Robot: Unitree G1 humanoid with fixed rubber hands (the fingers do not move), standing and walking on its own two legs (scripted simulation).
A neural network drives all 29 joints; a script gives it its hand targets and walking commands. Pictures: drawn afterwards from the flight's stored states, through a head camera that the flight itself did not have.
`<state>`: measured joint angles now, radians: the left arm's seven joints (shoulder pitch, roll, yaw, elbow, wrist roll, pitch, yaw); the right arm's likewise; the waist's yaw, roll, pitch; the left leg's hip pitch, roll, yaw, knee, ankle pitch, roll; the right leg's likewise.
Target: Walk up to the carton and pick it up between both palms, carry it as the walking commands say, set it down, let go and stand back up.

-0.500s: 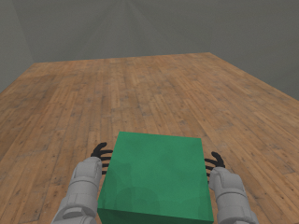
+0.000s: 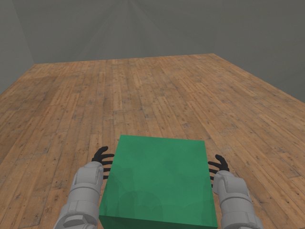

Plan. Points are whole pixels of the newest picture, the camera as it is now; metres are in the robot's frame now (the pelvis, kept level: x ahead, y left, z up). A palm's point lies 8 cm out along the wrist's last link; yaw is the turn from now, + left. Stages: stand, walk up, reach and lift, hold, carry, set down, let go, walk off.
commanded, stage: hold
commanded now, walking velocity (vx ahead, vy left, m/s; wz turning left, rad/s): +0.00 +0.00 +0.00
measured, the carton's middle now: (158, 189) +0.31 +0.00 -0.04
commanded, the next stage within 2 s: carry in 0.72 s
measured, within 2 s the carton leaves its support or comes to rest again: neither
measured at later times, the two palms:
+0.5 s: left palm (96, 169) +0.30 +0.18 +0.06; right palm (222, 179) +0.29 -0.17 +0.04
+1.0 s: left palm (96, 154) +0.35 +0.19 +0.07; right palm (214, 162) +0.33 -0.16 +0.06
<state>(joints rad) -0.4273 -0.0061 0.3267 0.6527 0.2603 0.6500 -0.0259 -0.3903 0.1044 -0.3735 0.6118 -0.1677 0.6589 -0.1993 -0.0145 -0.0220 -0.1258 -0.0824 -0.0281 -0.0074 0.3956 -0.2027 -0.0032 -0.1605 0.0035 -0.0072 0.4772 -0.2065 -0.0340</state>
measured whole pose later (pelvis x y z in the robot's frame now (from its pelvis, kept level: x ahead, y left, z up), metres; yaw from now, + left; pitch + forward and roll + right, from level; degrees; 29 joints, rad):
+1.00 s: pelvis +0.03 +0.02 +0.00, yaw -1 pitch +1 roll -1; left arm -0.40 -0.02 0.24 0.22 0.16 0.91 0.05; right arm -0.36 0.12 -0.27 0.18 -0.17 0.90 -0.18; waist -0.01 0.00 -0.06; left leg -0.19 0.00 0.00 0.43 -0.27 0.04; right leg -0.34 -0.01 -0.01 0.65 -0.29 0.01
